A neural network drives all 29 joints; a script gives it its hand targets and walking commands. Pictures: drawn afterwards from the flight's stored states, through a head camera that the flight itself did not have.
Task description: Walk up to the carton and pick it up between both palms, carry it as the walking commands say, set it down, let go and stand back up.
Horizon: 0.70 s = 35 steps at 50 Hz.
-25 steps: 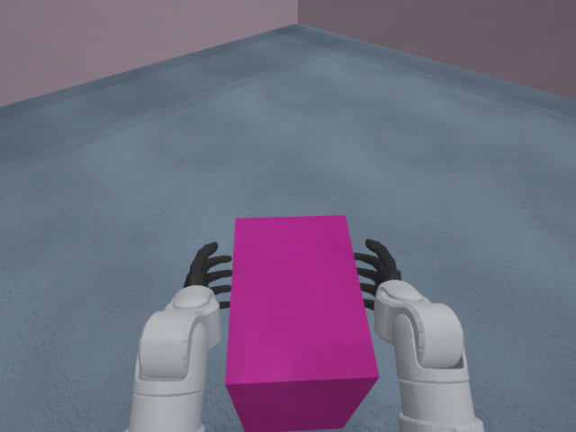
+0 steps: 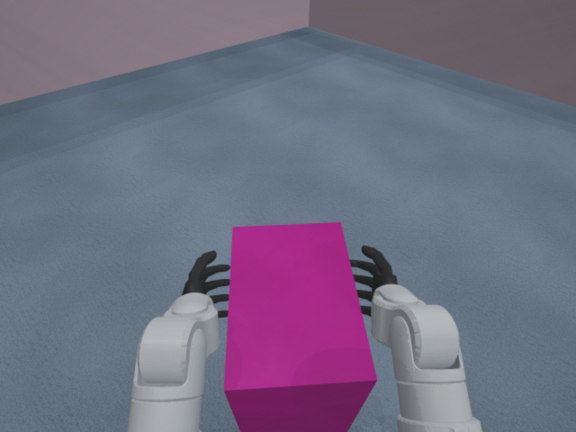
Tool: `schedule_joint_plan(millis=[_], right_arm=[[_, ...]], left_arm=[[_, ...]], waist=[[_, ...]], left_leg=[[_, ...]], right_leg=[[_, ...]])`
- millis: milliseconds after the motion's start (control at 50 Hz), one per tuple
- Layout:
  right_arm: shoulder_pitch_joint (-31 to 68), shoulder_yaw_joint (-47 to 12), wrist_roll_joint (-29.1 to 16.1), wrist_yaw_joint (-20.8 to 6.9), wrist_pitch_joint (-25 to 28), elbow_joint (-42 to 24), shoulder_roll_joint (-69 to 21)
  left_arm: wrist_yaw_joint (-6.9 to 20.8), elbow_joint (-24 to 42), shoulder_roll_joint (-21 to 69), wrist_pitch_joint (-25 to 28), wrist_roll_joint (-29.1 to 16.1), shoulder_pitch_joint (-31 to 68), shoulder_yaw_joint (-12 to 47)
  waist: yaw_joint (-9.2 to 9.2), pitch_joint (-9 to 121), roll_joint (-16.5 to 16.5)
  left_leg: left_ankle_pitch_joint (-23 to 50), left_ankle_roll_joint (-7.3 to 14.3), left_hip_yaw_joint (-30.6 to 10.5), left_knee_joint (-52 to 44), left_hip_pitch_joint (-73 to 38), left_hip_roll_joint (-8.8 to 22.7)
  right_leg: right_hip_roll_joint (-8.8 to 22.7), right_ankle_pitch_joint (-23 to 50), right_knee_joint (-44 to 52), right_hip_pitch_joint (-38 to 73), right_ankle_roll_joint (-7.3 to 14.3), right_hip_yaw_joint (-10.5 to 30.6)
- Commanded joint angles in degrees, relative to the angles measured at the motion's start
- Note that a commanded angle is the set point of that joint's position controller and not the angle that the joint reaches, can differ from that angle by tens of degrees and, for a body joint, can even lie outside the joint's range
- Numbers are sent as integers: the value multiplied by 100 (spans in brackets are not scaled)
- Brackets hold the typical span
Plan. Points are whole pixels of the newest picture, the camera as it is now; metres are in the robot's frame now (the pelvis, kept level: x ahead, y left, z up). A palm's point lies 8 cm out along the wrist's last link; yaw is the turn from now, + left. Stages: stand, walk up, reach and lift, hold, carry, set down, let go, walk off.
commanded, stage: carry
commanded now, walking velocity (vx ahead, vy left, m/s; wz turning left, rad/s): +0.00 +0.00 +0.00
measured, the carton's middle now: (291, 338) +0.27 +0.00 +0.00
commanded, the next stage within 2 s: hold in 0.70 s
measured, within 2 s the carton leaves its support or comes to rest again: neither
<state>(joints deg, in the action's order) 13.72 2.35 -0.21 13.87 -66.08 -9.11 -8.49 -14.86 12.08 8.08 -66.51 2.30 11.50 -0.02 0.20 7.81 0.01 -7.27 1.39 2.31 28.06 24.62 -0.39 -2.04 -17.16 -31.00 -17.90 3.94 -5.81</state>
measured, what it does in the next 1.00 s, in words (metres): stands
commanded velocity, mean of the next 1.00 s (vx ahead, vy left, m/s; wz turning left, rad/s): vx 0.00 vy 0.00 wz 0.00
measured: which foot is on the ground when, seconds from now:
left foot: down 0.00-1.00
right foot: down 0.00-1.00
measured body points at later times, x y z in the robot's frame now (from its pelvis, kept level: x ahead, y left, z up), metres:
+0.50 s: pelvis +0.01 -0.01 +0.00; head -0.02 -0.01 +0.45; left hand +0.30 +0.11 +0.09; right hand +0.30 -0.13 +0.08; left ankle +0.08 +0.10 -0.73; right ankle -0.01 -0.07 -0.73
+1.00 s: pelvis +0.00 -0.01 +0.00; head -0.04 -0.01 +0.45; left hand +0.30 +0.13 +0.04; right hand +0.31 -0.11 +0.03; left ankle +0.08 +0.11 -0.73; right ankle -0.01 -0.07 -0.73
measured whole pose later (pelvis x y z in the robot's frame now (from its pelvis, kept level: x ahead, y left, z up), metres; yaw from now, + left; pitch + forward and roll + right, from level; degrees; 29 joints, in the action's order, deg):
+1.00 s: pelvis +0.00 -0.01 +0.00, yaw -6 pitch -3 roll +1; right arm 17.1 0.7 9.1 10.0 -39.0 21.9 -9.3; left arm -6.1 -13.8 8.5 -40.8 10.7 14.0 -8.9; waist -5.8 2.6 -1.2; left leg -9.1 -0.8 2.2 27.2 14.9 0.8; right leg -4.6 -16.9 -30.4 -10.4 4.9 -0.1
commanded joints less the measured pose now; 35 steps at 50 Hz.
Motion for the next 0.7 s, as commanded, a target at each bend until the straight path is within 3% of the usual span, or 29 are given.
schedule_joint_plan(millis=[0, 20, 60, 80, 100, 120, 140, 160, 180, 200, 220, 240, 260, 320, 340, 380, 400, 420, 460, 480, 500, 520, 540, 560, 580, 600, 620, 660, 680], right_arm=[[2305, -2671, -1577, -899, 288, -1241, -5873], [2599, -2796, -1639, -869, 272, -1389, -5990], [2091, -2628, -1610, -805, 156, -1347, -5715], [2270, -2738, -1670, -850, 182, -1406, -5871], [2102, -2639, -1573, -819, 158, -1306, -5826], [1924, -2525, -1374, -810, 96, -952, -5771], [2127, -2686, -1508, -795, 140, -1208, -5810], [1773, -2593, -1345, -855, 91, -733, -5792], [1768, -2659, -1450, -865, 132, -954, -5750], [1949, -2587, -1451, -878, 98, -884, -5865], [1764, -2543, -1367, -888, 138, -832, -5877], [1961, -2530, -1316, -924, 139, -542, -5881], [2356, -2699, -1408, -936, 195, -1066, -5932], [2274, -2578, -1402, -975, 173, -829, -5861], [2297, -2620, -1407, -956, 173, -802, -5981], [2332, -2570, -1424, -956, 198, -814, -5921], [2055, -2491, -1355, -940, 176, -569, -5846], [2465, -2660, -1507, -906, 274, -1241, -6120], [2513, -2744, -1575, -863, 267, -1444, -5995], [2202, -2641, -1445, -853, 227, -1146, -5961], [1866, -2497, -1287, -836, 131, -803, -5747], [1862, -2600, -1379, -859, 168, -872, -5833], [2063, -2735, -1551, -837, 150, -1063, -5903], [2014, -2577, -1472, -893, 132, -969, -5831], [2254, -2687, -1533, -907, 187, -1223, -5914], [1894, -2464, -1355, -875, 123, -792, -5778], [2042, -2542, -1440, -897, 163, -1007, -5804], [2108, -2555, -1320, -901, 193, -934, -5743], [1948, -2534, -1278, -894, 175, -687, -5786]], left_arm=[[846, 1221, 6008, 329, -1454, 2384, 2621], [863, 1139, 6124, 342, -1426, 2337, 2493], [757, 1215, 5870, 234, -1441, 1972, 2421], [801, 1150, 6033, 229, -1384, 1988, 2464], [795, 1519, 5838, 222, -1480, 2272, 2641], [821, 1052, 5863, 141, -1388, 2197, 2564], [873, 1055, 5880, 170, -1405, 2002, 2492], [891, 839, 5788, 171, -1277, 1876, 2417], [885, 874, 5777, 191, -1265, 1672, 2377], [848, 1140, 5824, 175, -1297, 2160, 2501], [891, 1001, 5902, 192, -1341, 2084, 2494], [922, 895, 5806, 211, -1207, 2298, 2476], [964, 749, 6055, 211, -1238, 2185, 2434], [969, 807, 5959, 176, -1212, 2282, 2459], [962, 729, 6032, 212, -1220, 2312, 2385], [933, 962, 5979, 270, -1297, 2504, 2469], [891, 868, 5866, 248, -1245, 2305, 2456], [927, 1283, 6148, 289, -1479, 2641, 2595], [888, 1093, 6207, 277, -1433, 2300, 2492], [911, 1074, 6068, 278, -1411, 2250, 2457], [854, 968, 5830, 249, -1331, 2156, 2386], [886, 976, 5917, 248, -1327, 1977, 2435], [867, 1143, 5840, 209, -1378, 2014, 2375], [873, 1096, 5897, 187, -1341, 2075, 2477], [892, 1124, 6032, 222, -1406, 2234, 2516], [856, 979, 5890, 194, -1335, 2086, 2467], [913, 1177, 5858, 199, -1390, 2219, 2564], [961, 1017, 5895, 198, -1362, 2240, 2577], [945, 821, 5802, 208, -1261, 2131, 2441]], waist=[[-6, 1540, -185], [18, 1451, -358], [-14, 1768, -210], [-24, 1918, 154], [-13, 1768, -118], [-4, 1522, 47], [-23, 1782, -148], [-16, 1884, -77], [-27, 1783, -64], [2, 1500, -189], [-1, 1603, -84], [32, 1230, -35], [9, 1215, -328], [10, 810, 45], [20, 915, -143], [20, 1100, 193], [17, 1196, 396], [0, 1573, 55], [-17, 1449, -197], [-21, 1589, -144], [6, 1394, -257], [0, 1515, -23], [14, 1487, -181], [-8, 1555, 190], [-1, 1484, -58], [2, 1421, 205], [-16, 1336, 228], [-23, 1320, 166], [-3, 1386, -87]], left_leg=[[413, 50, -605, 26, -832, 743], [810, 101, -580, 37, -871, 778], [1644, 143, -616, 180, -1299, 876], [1644, 155, -571, 174, -1418, 886], [1732, 158, -572, 234, -1253, 923], [1383, 190, -678, 88, -1166, 906], [1960, 197, -644, 222, -1082, 934], [1981, 228, -524, 349, -1221, 889], [1992, 175, -415, 423, -1100, 848], [1288, 133, -444, 281, -968, 842], [1366, 148, -358, 358, -978, 793], [463, 90, -429, 179, -578, 716], [285, 85, -334, 211, -675, 666], [-244, 125, -688, -198, -732, 790], [-306, 86, -847, -383, -695, 869], [97, 120, -678, -197, -1053, 868], [339, 91, -792, -204, -920, 869], [621, 143, -746, -156, -1084, 923], [926, 129, -638, 104, -851, 803], [997, 72, -525, 133, -903, 778], [691, 63, -499, 146, -835, 738], [705, 43, -425, 139, -989, 768], [528, 75, -449, 166, -900, 714], [1005, 68, -480, 114, -1046, 756], [723, 93, -435, 57, -1176, 765], [1240, 152, -699, -65, -1293, 892], [374, 136, -760, -225, -1098, 924], [894, 155, -770, -165, -886, 927], [887, 189, -762, -52, -857, 890]], right_leg=[[1232, 1430, 674, 534, -230, 1059], [1168, 1653, 572, 591, -246, 933], [1105, 2078, 359, 559, -225, 880], [1109, 1959, 238, 654, -182, 921], [1172, 2145, 147, 569, -228, 896], [1134, 1714, 232, 389, -222, 962], [1087, 2105, 205, 737, -251, 872], [1164, 2474, 156, 777, -272, 967], [1229, 2635, 265, 755, -248, 957], [1234, 2250, 328, 594, -195, 1008], [1265, 2707, 289, 776, -182, 1037], [1328, 1831, 501, 545, -194, 1153], [1335, 1655, 597, 494, -163, 1170], [1146, 94, 754, -183, -150, 1119], [1036, -289, 831, -18, -130, 948], [1091, 638, 743, -30, -151, 1109], [1024, 639, 576, 145, -174, 1035], [983, 1006, 522, 603, -170, 957], [1009, 1468, 468, 531, -167, 974], [1144, 1837, 458, 612, -149, 1017], [1101, 1653, 550, 491, -143, 1115], [1147, 1695, 615, 434, -132, 1052], [1112, 1672, 591, 613, -148, 1038], [1088, 1531, 424, 556, -142, 912], [1097, 1234, 460, 395, -100, 961], [954, 1082, 314, 204, -78, 873], [897, 418, 488, 89, -113, 860], [865, 848, 374, 448, -222, 858], [916, 1073, 519, 497, -218, 986]])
